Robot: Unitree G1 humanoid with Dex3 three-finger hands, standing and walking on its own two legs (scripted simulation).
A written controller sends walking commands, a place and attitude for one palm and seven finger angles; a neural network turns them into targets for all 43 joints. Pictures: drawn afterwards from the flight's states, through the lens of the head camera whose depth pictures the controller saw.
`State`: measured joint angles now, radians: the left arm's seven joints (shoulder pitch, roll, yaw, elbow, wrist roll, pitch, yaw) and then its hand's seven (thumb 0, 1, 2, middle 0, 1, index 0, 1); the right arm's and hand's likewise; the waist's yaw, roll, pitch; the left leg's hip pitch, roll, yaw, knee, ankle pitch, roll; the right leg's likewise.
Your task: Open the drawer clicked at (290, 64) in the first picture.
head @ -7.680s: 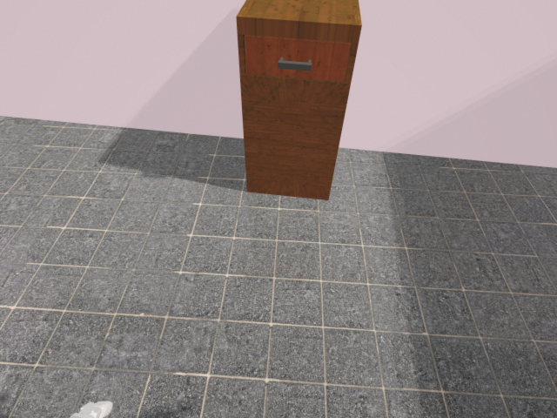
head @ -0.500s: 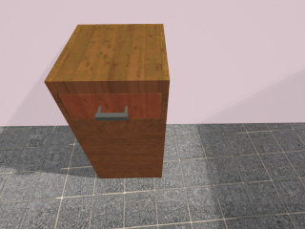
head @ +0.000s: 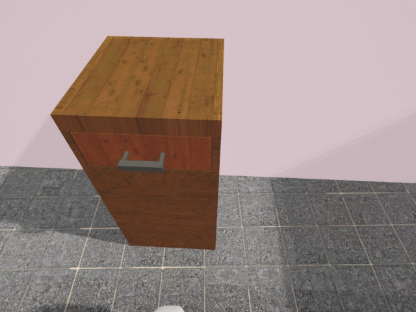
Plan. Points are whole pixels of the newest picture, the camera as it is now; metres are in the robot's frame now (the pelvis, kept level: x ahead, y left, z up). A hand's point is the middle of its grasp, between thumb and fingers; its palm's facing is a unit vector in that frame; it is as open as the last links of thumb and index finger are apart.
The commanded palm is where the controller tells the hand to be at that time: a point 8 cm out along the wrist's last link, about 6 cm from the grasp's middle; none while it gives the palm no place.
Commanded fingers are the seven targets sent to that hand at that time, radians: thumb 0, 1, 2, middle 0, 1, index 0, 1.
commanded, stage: come to a stop and stand still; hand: left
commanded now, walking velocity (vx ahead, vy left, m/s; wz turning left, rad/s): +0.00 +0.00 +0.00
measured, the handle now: (142, 160) +0.49 +0.24 -0.06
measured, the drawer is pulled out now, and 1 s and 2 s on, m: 0.00 0.00 0.00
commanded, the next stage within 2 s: look again from close up in 1.64 s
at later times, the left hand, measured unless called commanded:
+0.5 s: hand out of the picture -0.01 +0.28 -0.17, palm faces +0.02 -0.98 -0.22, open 7.4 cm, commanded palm none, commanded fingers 0.00 0.90 0.90 -0.20 -0.30 -0.20 -0.30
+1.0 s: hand out of the picture -0.21 +0.31 -0.21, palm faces +0.07 -0.99 -0.10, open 7.4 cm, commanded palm none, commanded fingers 0.00 0.90 0.90 -0.20 -0.30 -0.20 -0.30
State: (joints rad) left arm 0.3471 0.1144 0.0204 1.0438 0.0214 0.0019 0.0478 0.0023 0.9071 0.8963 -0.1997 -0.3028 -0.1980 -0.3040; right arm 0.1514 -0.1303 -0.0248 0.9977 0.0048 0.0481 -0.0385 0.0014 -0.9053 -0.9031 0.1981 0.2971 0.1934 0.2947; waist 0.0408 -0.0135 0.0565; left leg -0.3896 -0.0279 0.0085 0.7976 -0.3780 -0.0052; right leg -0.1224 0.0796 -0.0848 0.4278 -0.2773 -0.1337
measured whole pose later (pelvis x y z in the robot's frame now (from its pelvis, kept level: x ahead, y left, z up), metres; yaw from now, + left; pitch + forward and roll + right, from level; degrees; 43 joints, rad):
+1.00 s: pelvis -0.14 +0.16 -0.02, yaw +2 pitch -4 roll -5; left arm 0.47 0.14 0.01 1.08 0.01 0.06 0.05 0.01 0.91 0.90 -0.20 -0.30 -0.19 -0.30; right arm 0.37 -0.13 -0.01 1.02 -0.02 0.03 -0.03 0.00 -0.91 -0.90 0.20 0.30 0.20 0.29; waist -0.02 -0.01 0.00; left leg -0.37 -0.08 0.04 0.58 -0.16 0.12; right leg -0.18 0.03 -0.05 0.55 -0.35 -0.01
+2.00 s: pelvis -0.19 +0.23 +0.00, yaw +1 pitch +0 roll -1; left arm 0.20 0.15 0.01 0.98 0.01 -0.02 0.02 -0.02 0.95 0.90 -0.20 -0.30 -0.20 -0.30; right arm 0.41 -0.13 0.00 1.07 -0.02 0.00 -0.03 0.00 -0.90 -0.90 0.20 0.30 0.19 0.29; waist -0.05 0.01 -0.01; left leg -0.30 0.00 -0.01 0.63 -0.41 0.02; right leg -0.24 0.00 -0.06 0.47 -0.23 -0.01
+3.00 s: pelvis -0.10 +0.15 +0.00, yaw +3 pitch +0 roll +0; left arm 0.34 0.12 0.02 1.04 0.03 -0.01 0.02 0.00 0.91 0.90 -0.20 -0.30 -0.19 -0.30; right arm 0.26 -0.15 -0.04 1.06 -0.02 0.01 -0.03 0.01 -0.91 -0.90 0.20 0.30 0.19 0.29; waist 0.00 -0.03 0.03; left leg -0.45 0.06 0.11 0.90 -0.41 0.01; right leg -0.13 0.06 -0.17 0.38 -0.27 -0.12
